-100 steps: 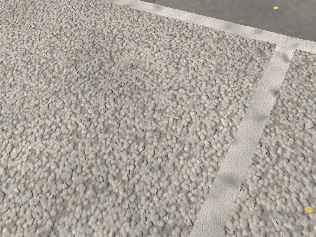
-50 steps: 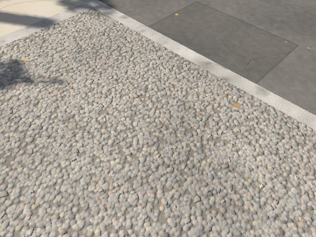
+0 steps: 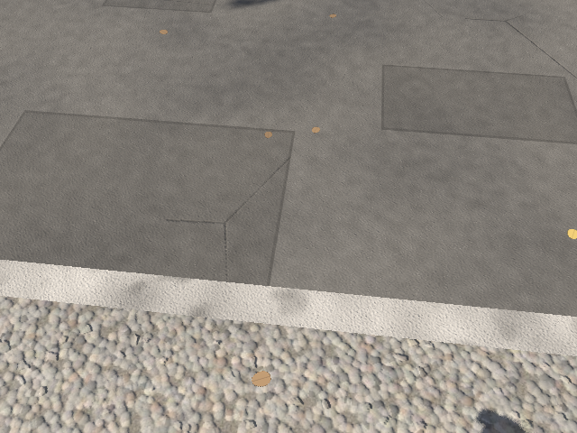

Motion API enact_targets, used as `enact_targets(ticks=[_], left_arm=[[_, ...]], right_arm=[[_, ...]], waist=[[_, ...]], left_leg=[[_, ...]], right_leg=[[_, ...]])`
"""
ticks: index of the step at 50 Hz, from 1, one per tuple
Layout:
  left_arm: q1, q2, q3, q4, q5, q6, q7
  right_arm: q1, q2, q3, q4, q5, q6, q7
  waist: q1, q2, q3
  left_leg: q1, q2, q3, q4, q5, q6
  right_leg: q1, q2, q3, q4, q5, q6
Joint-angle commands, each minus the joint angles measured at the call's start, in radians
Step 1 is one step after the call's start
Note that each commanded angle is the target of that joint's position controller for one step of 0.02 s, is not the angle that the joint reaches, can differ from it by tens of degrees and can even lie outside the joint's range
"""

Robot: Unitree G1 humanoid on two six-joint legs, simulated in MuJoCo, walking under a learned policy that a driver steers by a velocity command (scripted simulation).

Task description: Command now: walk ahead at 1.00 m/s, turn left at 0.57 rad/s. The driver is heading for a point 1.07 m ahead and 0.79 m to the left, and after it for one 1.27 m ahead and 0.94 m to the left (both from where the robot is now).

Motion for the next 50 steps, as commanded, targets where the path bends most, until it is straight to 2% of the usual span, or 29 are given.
enact_targets(ticks=[1, 2, 5, 9, 11, 13, 15, 16, 17, 18, 19, 20, 21, 22, 24, 28, 30, 33, 35, 37, 38, 39, 40, 41, 42, 43, 44, 46, 50], left_arm=[[0.039, 0.02, 0.026, 0.019, 0.0, -0.027, -0.004], [0.002, 0.018, 0.027, 0.03, -0.011, -0.028, -0.004], [-0.046, 0.06, 0.037, 0.04, 0.004, -0.034, 0.015], [-0.012, 0.151, 0.055, 0.054, -0.005, -0.037, 0.043], [0.01, 0.22, 0.069, 0.06, -0.011, -0.027, 0.045], [0.011, 0.29, 0.087, 0.052, -0.026, 0.004, 0.043], [-0.051, 0.309, 0.091, 0.031, -0.039, 0.023, 0.037], [-0.094, 0.229, 0.067, 0.036, -0.045, 0.01, 0.03], [0.013, 0.002, 0.006, -0.017, -0.016, -0.035, 0.014], [0.072, 0.025, -0.015, -0.1, -0.044, -0.079, 0.007], [-0.078, 0.16, 0.011, -0.107, -0.066, -0.097, 0.007], [-0.147, 0.16, 0.016, -0.12, -0.067, -0.094, 0.016], [-0.127, 0.132, 0.009, -0.109, -0.041, -0.083, 0.027], [-0.098, 0.129, 0.013, -0.097, -0.021, -0.068, 0.03], [-0.085, 0.141, 0.022, -0.085, -0.013, -0.04, 0.037], [-0.322, 0.063, 0.001, -0.167, 0.008, -0.032, 0.039], [-0.381, 0.042, 0.0, -0.195, -0.008, -0.036, 0.028], [-0.38, 0.106, 0.034, -0.206, -0.046, -0.048, 0.021], [-0.336, 0.156, 0.059, -0.199, -0.062, -0.059, 0.023], [0.002, 0.224, 0.101, -0.133, -0.071, -0.061, 0.036], [0.253, 0.261, 0.1, -0.094, -0.06, -0.045, 0.047], [0.241, 0.335, 0.103, -0.075, -0.005, -0.053, 0.022], [0.142, 0.214, 0.086, -0.11, -0.006, -0.043, 0.02], [0.107, 0.148, 0.071, -0.108, -0.016, -0.03, 0.03], [0.101, 0.149, 0.067, -0.08, -0.008, -0.021, 0.032], [0.085, 0.148, 0.065, -0.054, -0.003, -0.02, 0.032], [0.068, 0.132, 0.056, -0.032, 0.004, -0.024, 0.034], [0.066, 0.086, 0.043, 0.011, -0.017, -0.03, 0.025], [0.047, 0.139, 0.049, 0.051, -0.01, -0.03, 0.03]], right_arm=[[0.005, -0.011, -0.018, -0.092, 0.007, 0.034, 0.007], [-0.013, -0.001, -0.018, -0.102, 0.011, 0.054, 0.008], [-0.097, -0.016, -0.019, -0.149, -0.014, 0.069, 0.013], [-0.223, -0.048, -0.016, -0.19, -0.025, 0.055, 0.051], [-0.252, -0.081, -0.028, -0.209, -0.021, 0.047, 0.072], [-0.164, -0.148, -0.057, -0.206, -0.002, 0.059, 0.071], [0.183, -0.277, -0.122, -0.134, 0.001, 0.091, 0.059], [0.302, -0.306, -0.139, -0.087, 0.01, 0.102, 0.041], [0.187, -0.33, -0.12, -0.098, -0.014, 0.091, 0.05], [0.085, -0.262, -0.086, -0.179, -0.051, 0.05, 0.06], [0.084, -0.189, -0.08, -0.205, -0.047, 0.026, 0.065], [0.059, -0.178, -0.075, -0.195, -0.047, 0.005, 0.073], [-0.005, -0.183, -0.075, -0.208, -0.046, -0.012, 0.075], [-0.066, -0.19, -0.077, -0.227, -0.05, -0.018, 0.064], [-0.094, -0.166, -0.067, -0.24, -0.039, -0.017, 0.039], [-0.034, -0.129, -0.056, -0.211, -0.015, 0.001, -0.008], [-0.014, -0.149, -0.066, -0.196, -0.015, 0.016, -0.011], [0.009, -0.138, -0.073, -0.17, -0.003, 0.019, -0.016], [-0.002, -0.135, -0.081, -0.165, -0.004, 0.025, -0.022], [-0.082, -0.137, -0.077, -0.201, -0.04, 0.033, -0.007], [-0.088, -0.031, -0.039, -0.237, -0.077, 0.031, 0.007], [0.125, 0.041, -0.009, -0.287, 0.018, 0.021, 0.012], [0.068, -0.063, -0.016, -0.248, 0.044, 0.032, -0.004], [-0.075, -0.132, -0.03, -0.266, 0.008, 0.037, -0.002], [-0.151, -0.135, -0.034, -0.281, -0.022, 0.042, 0.001], [-0.206, -0.127, -0.038, -0.306, -0.043, 0.04, 0.007], [-0.199, -0.109, -0.039, -0.314, -0.03, 0.048, 0.018], [-0.197, -0.074, -0.032, -0.329, -0.001, 0.066, 0.025], [-0.246, -0.07, -0.02, -0.357, -0.009, 0.069, 0.038]], waist=[[0.0, -0.122, -0.018], [-0.022, -0.126, 0.034], [-0.047, -0.095, 0.112], [-0.017, -0.006, 0.129], [-0.02, -0.016, 0.107], [-0.084, -0.098, 0.022], [-0.267, -0.148, -0.143], [-0.322, -0.011, -0.108], [-0.095, 0.41, -0.049], [-0.013, 0.401, -0.265], [-0.072, 0.147, -0.17], [-0.031, -0.065, -0.064], [0.027, -0.125, -0.039], [0.061, -0.126, -0.016], [0.079, -0.1, 0.011], [-0.021, -0.05, 0.077], [-0.067, 0.003, 0.054], [-0.074, 0.066, 0.021], [-0.034, 0.099, 0.003], [0.163, 0.116, -0.21], [0.233, -0.014, -0.399], [0.069, -0.617, -0.52], [0.11, -0.454, -0.357], [0.144, -0.284, -0.212], [0.132, -0.083, -0.131], [0.111, -0.046, -0.066], [0.077, -0.069, -0.026], [0.05, -0.107, 0.004], [0.019, -0.071, 0.075]], left_leg=[[-0.284, 0.113, -0.045, 0.044, 0.052, -0.004], [-0.301, 0.128, -0.046, 0.016, 0.03, -0.009], [-0.35, 0.119, -0.016, -0.104, 0.196, -0.027], [-0.258, 0.069, 0.11, -0.415, 0.461, 0.014], [-0.183, 0.011, 0.187, -0.522, 0.462, 0.049], [-0.069, -0.086, 0.278, -0.515, 0.313, 0.083], [0.367, -0.143, 0.248, -0.513, 0.158, 0.153], [0.547, -0.128, 0.138, -0.615, 0.174, 0.195], [0.638, -0.063, -0.222, -0.682, 0.188, 0.304], [0.719, 0.135, -0.794, -1.017, -0.304, 0.439], [0.613, 0.152, -0.846, -1.149, -0.451, 0.357], [0.452, 0.137, -0.803, -1.162, -0.459, 0.306], [0.319, 0.117, -0.749, -1.121, -0.374, 0.303], [0.202, 0.067, -0.666, -1.093, -0.277, 0.303], [0.104, -0.002, -0.503, -1.114, -0.135, 0.291], [-0.003, -0.114, -0.292, -1.101, 0.113, 0.237], [-0.029, -0.129, -0.277, -1.09, 0.091, 0.195], [0.081, -0.1, -0.358, -1.022, 0.031, 0.163], [0.204, -0.068, -0.394, -0.931, 0.181, 0.142], [0.188, -0.105, -0.326, -0.564, 0.481, 0.077], [-0.038, -0.144, -0.255, -0.198, 0.136, 0.056], [-0.373, -0.221, -0.171, 0.119, -0.276, 0.017], [-0.493, -0.104, -0.118, 0.191, -0.151, 0.013], [-0.504, -0.084, -0.068, 0.183, -0.083, 0.013], [-0.455, -0.047, -0.047, 0.144, -0.053, 0.014], [-0.421, -0.01, -0.049, 0.076, -0.024, 0.018], [-0.38, 0.025, -0.056, 0.04, -0.012, 0.023], [-0.401, 0.062, -0.041, 0.018, -0.024, 0.03], [-0.48, 0.082, -0.026, -0.064, 0.145, 0.004]], right_leg=[[0.194, -0.289, 0.303, -0.403, -0.002, -0.15], [0.136, -0.289, 0.222, -0.436, 0.051, -0.126], [0.07, -0.226, 0.013, -0.473, 0.202, -0.099], [0.144, -0.186, -0.146, -0.509, 0.252, -0.068], [0.271, -0.208, -0.165, -0.453, 0.561, -0.052], [0.42, -0.231, -0.168, -0.254, 1.102, -0.038], [0.304, -0.244, -0.125, 0.222, 1.277, -0.039], [0.083, -0.108, -0.115, 0.679, 0.678, 0.015], [-0.309, 0.102, 0.025, 1.103, -0.345, 0.053], [-0.488, 0.117, 0.255, 1.149, -0.33, 0.006], [-0.489, 0.055, 0.282, 1.034, -0.209, -0.042], [-0.463, 0.022, 0.266, 0.909, -0.13, -0.054], [-0.393, -0.014, 0.286, 0.828, -0.087, -0.041], [-0.326, -0.037, 0.303, 0.765, -0.059, -0.018], [-0.262, -0.065, 0.294, 0.621, -0.046, 0.024], [-0.185, -0.02, 0.202, 0.182, 0.219, 0.098], [-0.079, 0.029, 0.163, 0.015, 0.334, 0.112], [-0.006, 0.039, 0.222, -0.102, 0.366, 0.116], [0.016, 0.029, 0.233, -0.135, 0.294, 0.095], [0.379, -0.014, 0.219, -0.065, 0.196, 0.044], [0.751, -0.183, 0.414, 0.033, -0.065, 0.012], [0.943, -0.45, 1.118, -0.277, -0.515, -0.193], [0.822, -0.415, 1.13, -0.351, -0.752, -0.176], [0.68, -0.359, 0.912, -0.338, -0.585, -0.134], [0.54, -0.317, 0.745, -0.329, -0.36, -0.11], [0.427, -0.281, 0.623, -0.33, -0.203, -0.105], [0.345, -0.258, 0.528, -0.343, -0.119, -0.094], [0.299, -0.243, 0.408, -0.371, -0.037, -0.086], [0.236, -0.24, 0.201, -0.437, 0.139, -0.086]])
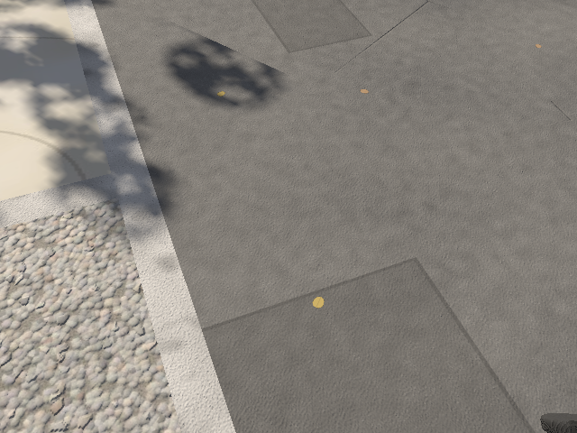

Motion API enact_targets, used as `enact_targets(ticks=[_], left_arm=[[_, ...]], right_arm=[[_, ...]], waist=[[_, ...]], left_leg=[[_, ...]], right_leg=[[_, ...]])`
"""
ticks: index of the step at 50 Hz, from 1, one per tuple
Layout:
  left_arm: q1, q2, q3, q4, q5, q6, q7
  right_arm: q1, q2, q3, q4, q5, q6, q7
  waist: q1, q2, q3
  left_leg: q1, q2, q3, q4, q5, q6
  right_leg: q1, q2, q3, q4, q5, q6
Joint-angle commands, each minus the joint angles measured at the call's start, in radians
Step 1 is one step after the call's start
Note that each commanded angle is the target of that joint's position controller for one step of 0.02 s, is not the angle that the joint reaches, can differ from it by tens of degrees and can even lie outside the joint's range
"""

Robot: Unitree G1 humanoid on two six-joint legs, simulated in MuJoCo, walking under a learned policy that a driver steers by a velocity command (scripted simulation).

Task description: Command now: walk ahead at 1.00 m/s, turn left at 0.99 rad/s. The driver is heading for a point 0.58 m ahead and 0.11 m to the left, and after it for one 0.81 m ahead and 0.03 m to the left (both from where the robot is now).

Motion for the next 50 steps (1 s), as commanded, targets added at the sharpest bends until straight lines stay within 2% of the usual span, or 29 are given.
enact_targets(ticks=[1, 5, 8, 10, 11, 12, 13, 14, 15, 16, 17, 20, 23, 25, 28, 30, 31, 32, 33, 34, 35, 36, 37, 39, 42, 44, 46, 48, 50], left_arm=[[-0.161, 0.067, -0.01, -0.08, 0.015, -0.026, 0.003], [-0.059, 0.108, -0.014, -0.032, 0.016, -0.021, 0.012], [-0.013, 0.191, -0.003, -0.018, 0.019, -0.003, 0.03], [-0.051, 0.253, 0.012, -0.034, 0.015, 0.022, 0.046], [-0.118, 0.257, 0.016, -0.066, 0.012, 0.026, 0.043], [-0.184, 0.211, 0.007, -0.092, -0.005, 0.014, 0.036], [-0.127, 0.011, -0.05, -0.143, 0.026, -0.03, 0.019], [-0.071, 0.025, -0.07, -0.222, -0.021, -0.081, 0.002], [-0.236, 0.116, -0.055, -0.245, -0.041, -0.102, 0.0], [-0.274, 0.101, -0.054, -0.261, -0.049, -0.104, 0.003], [-0.228, 0.081, -0.057, -0.223, -0.029, -0.087, 0.01], [-0.143, 0.082, -0.048, -0.177, -0.001, -0.026, 0.006], [-0.325, 0.008, -0.08, -0.245, 0.043, -0.029, 0.0], [-0.424, -0.037, -0.092, -0.257, 0.044, -0.044, -0.02], [-0.486, 0.02, -0.066, -0.287, 0.018, -0.048, -0.027], [-0.433, 0.06, -0.043, -0.273, 0.022, -0.05, -0.027], [-0.323, 0.079, -0.028, -0.242, 0.027, -0.051, -0.026], [-0.165, 0.102, -0.018, -0.2, 0.032, -0.052, -0.028], [-0.051, 0.157, -0.017, -0.18, 0.058, -0.053, -0.029], [-0.012, 0.13, -0.025, -0.145, 0.049, -0.041, -0.04], [-0.036, 0.108, -0.023, -0.167, 0.02, -0.02, -0.042], [-0.134, 0.072, -0.034, -0.183, 0.012, 0.002, -0.034], [-0.24, 0.031, -0.056, -0.188, 0.014, 0.016, -0.025], [-0.306, 0.019, -0.066, -0.17, 0.031, 0.027, -0.015], [-0.326, 0.026, -0.058, -0.134, 0.032, 0.024, -0.02], [-0.297, 0.041, -0.05, -0.107, 0.019, 0.031, -0.016], [-0.318, 0.045, -0.052, -0.099, 0.007, 0.048, -0.013], [-0.315, 0.013, -0.067, -0.086, 0.007, 0.061, -0.015], [-0.243, 0.004, -0.073, -0.074, 0.023, 0.067, -0.02]], right_arm=[[-0.007, 0.002, 0.014, -0.07, -0.001, -0.01, 0.013], [-0.169, 0.006, 0.02, -0.104, -0.004, -0.028, 0.044], [-0.201, -0.028, 0.004, -0.117, 0.003, -0.042, 0.068], [0.004, -0.091, -0.035, -0.079, 0.016, -0.028, 0.064], [0.247, -0.164, -0.075, -0.014, 0.016, -0.014, 0.054], [0.465, -0.206, -0.102, 0.063, 0.016, -0.004, 0.033], [0.396, -0.246, -0.094, 0.062, -0.005, -0.002, 0.023], [0.327, -0.217, -0.072, -0.001, -0.039, -0.031, 0.022], [0.347, -0.149, -0.068, -0.002, -0.038, -0.048, 0.02], [0.294, -0.132, -0.058, 0.013, -0.041, -0.068, 0.024], [0.217, -0.092, -0.044, 0.012, -0.042, -0.081, 0.026], [0.111, -0.029, -0.018, 0.02, -0.042, -0.084, 0.004], [0.116, -0.041, -0.016, 0.058, -0.038, -0.075, -0.036], [0.236, -0.054, -0.023, 0.114, -0.03, -0.065, -0.043], [0.321, -0.061, -0.026, 0.169, -0.017, -0.054, -0.039], [0.314, -0.049, -0.025, 0.185, -0.025, -0.04, -0.05], [0.268, -0.061, -0.03, 0.172, -0.031, -0.032, -0.054], [0.213, -0.057, -0.028, 0.148, -0.037, -0.029, -0.052], [0.316, 0.023, -0.006, 0.133, -0.053, -0.03, -0.041], [0.548, 0.057, 0.019, 0.202, -0.019, -0.032, -0.022], [0.528, -0.04, 0.005, 0.225, -0.008, -0.019, -0.015], [0.349, -0.08, -0.008, 0.173, 0.0, -0.002, -0.018], [0.21, -0.079, -0.007, 0.13, -0.015, 0.012, -0.029], [0.181, -0.032, -0.001, 0.113, -0.032, 0.039, -0.043], [0.23, 0.053, 0.026, 0.142, -0.049, 0.029, -0.057], [0.23, 0.041, 0.026, 0.158, -0.051, 0.021, -0.053], [0.209, 0.023, 0.02, 0.165, -0.051, 0.03, -0.044], [0.15, 0.011, 0.015, 0.149, -0.073, 0.042, -0.04], [0.063, -0.086, -0.002, 0.111, -0.082, 0.048, -0.05]], waist=[[-0.085, -0.09, 0.08], [-0.02, -0.033, 0.139], [-0.05, -0.116, 0.076], [-0.196, -0.22, -0.039], [-0.318, -0.232, -0.141], [-0.408, -0.11, -0.178], [-0.233, 0.274, -0.163], [-0.175, 0.248, -0.421], [-0.235, 0.033, -0.315], [-0.16, -0.107, -0.134], [-0.092, -0.194, -0.074], [-0.006, -0.11, 0.028], [-0.064, -0.082, 0.095], [-0.162, -0.077, 0.044], [-0.206, 0.002, 0.022], [-0.156, 0.038, -0.027], [-0.083, 0.057, -0.082], [0.007, 0.05, -0.169], [-0.011, -0.157, -0.356], [-0.056, -0.436, -0.573], [-0.016, -0.281, -0.627], [-0.012, -0.172, -0.48], [-0.039, -0.072, -0.285], [-0.107, -0.115, -0.152], [-0.135, -0.167, -0.175], [-0.127, -0.163, -0.247], [-0.136, -0.152, -0.235], [-0.132, -0.153, -0.154], [-0.058, -0.003, -0.056]], left_leg=[[-0.103, 0.064, -0.066, -0.068, 0.165, -0.018], [-0.073, 0.014, 0.065, -0.33, 0.315, 0.016], [0.157, -0.117, 0.222, -0.481, 0.28, 0.061], [0.384, -0.179, 0.241, -0.467, 0.142, 0.097], [0.671, -0.184, 0.191, -0.498, 0.113, 0.146], [0.995, -0.125, 0.057, -0.667, 0.218, 0.205], [1.182, -0.021, -0.257, -0.642, 0.282, 0.288], [1.303, 0.165, -0.803, -0.892, -0.273, 0.472], [1.182, 0.159, -0.87, -1.054, -0.457, 0.389], [0.964, 0.148, -0.815, -1.098, -0.404, 0.348], [0.792, 0.113, -0.705, -1.086, -0.293, 0.313], [0.46, -0.001, -0.429, -1.092, -0.105, 0.277], [0.254, -0.116, -0.164, -1.042, 0.411, 0.208], [0.257, -0.14, -0.127, -1.021, 0.324, 0.16], [0.462, -0.082, -0.197, -0.943, 0.273, 0.131], [0.595, -0.052, -0.239, -0.823, 0.373, 0.099], [0.624, -0.063, -0.233, -0.715, 0.514, 0.066], [0.614, -0.094, -0.197, -0.529, 0.557, 0.014], [0.4, -0.174, -0.172, -0.144, 0.135, -0.057], [0.206, -0.275, -0.195, 0.201, -0.461, -0.112], [0.162, -0.201, -0.268, 0.273, -0.416, -0.116], [0.119, -0.153, -0.194, 0.241, -0.357, -0.121], [0.108, -0.117, -0.13, 0.137, -0.297, -0.122], [0.23, -0.06, -0.09, -0.074, -0.245, -0.109], [0.42, -0.064, -0.033, -0.396, -0.222, -0.118], [0.495, -0.06, -0.033, -0.514, -0.065, -0.114], [0.586, -0.068, -0.02, -0.64, 0.069, -0.09], [0.653, -0.068, -0.026, -0.755, 0.107, -0.048], [0.531, 0.029, -0.154, -0.877, -0.118, 0.025]], right_leg=[[-0.064, -0.274, 0.144, -0.232, 0.225, -0.114], [0.025, -0.239, -0.022, -0.248, 0.438, -0.049], [0.103, -0.239, -0.108, -0.125, 1.132, 0.001], [0.126, -0.289, -0.107, 0.156, 1.542, -0.012], [0.008, -0.296, -0.081, 0.416, 1.57, -0.031], [-0.235, -0.184, -0.083, 0.825, 0.963, -0.017], [-0.618, 0.014, 0.005, 1.248, -0.24, 0.006], [-0.827, 0.016, 0.271, 1.34, -0.25, -0.02], [-0.849, -0.034, 0.293, 1.218, -0.134, -0.053], [-0.831, -0.06, 0.284, 1.087, -0.078, -0.055], [-0.732, -0.111, 0.288, 1.004, -0.037, -0.04], [-0.57, -0.186, 0.25, 0.818, 0.01, 0.026], [-0.439, -0.153, 0.13, 0.498, 0.283, 0.066], [-0.301, -0.076, 0.077, 0.277, 0.59, 0.056], [-0.332, -0.042, 0.118, 0.112, 0.652, 0.024], [-0.312, -0.027, 0.135, 0.088, 0.585, -0.009], [-0.216, -0.014, 0.123, 0.077, 0.575, -0.026], [-0.059, -0.057, 0.126, 0.094, 0.712, -0.04], [0.29, -0.29, 0.319, 0.237, 1.131, -0.156], [0.535, -0.534, 0.755, 0.178, 1.125, -0.377], [0.512, -0.505, 0.812, 0.123, 0.755, -0.362], [0.357, -0.446, 0.703, 0.066, 0.487, -0.315], [0.118, -0.382, 0.59, 0.002, 0.389, -0.271], [-0.166, -0.289, 0.467, -0.063, 0.355, -0.222], [-0.272, -0.23, 0.287, -0.059, 0.722, -0.227], [-0.226, -0.257, 0.28, -0.044, 0.721, -0.242], [-0.281, -0.252, 0.275, -0.061, 0.397, -0.218], [-0.389, -0.196, 0.271, -0.089, -0.053, -0.141], [-0.404, -0.095, 0.195, -0.039, -0.217, -0.044]])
